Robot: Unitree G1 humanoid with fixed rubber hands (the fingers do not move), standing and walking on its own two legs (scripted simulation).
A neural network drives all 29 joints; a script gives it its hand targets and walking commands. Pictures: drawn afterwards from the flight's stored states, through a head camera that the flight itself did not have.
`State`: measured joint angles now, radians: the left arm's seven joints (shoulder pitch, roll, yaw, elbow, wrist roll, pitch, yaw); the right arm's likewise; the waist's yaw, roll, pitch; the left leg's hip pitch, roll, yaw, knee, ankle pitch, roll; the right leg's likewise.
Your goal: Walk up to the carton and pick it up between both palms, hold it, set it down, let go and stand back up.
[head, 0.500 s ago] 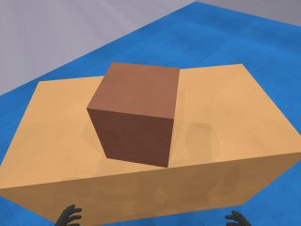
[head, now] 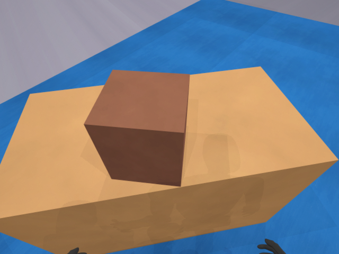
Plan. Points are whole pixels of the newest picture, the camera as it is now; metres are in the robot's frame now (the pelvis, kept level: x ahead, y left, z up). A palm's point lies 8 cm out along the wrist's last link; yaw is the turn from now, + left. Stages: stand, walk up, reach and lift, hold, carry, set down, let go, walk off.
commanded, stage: walk up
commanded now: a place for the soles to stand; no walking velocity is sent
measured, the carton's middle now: (147, 130) +0.44 +0.06 +0.03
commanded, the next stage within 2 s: reach and lift in 0.16 s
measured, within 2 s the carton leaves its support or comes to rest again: neither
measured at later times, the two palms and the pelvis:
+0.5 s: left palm out of the picture +0.16 +0.23 -0.09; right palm (275, 251) +0.15 -0.24 -0.09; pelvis -0.02 +0.00 -0.01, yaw +4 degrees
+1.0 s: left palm out of the picture +0.14 +0.27 -0.03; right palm (257, 242) +0.16 -0.19 -0.04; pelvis -0.02 +0.01 +0.00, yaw +6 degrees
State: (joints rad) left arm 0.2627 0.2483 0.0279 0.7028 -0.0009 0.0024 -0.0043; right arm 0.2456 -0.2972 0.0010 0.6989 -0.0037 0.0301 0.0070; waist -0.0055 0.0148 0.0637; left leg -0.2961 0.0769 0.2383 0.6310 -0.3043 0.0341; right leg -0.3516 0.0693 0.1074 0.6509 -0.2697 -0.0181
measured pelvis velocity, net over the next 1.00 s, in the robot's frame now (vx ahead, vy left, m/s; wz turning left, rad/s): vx -0.02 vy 0.01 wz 0.11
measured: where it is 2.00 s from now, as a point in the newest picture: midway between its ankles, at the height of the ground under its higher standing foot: outside the picture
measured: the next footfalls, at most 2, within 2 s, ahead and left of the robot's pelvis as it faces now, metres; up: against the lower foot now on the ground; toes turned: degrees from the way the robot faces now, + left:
none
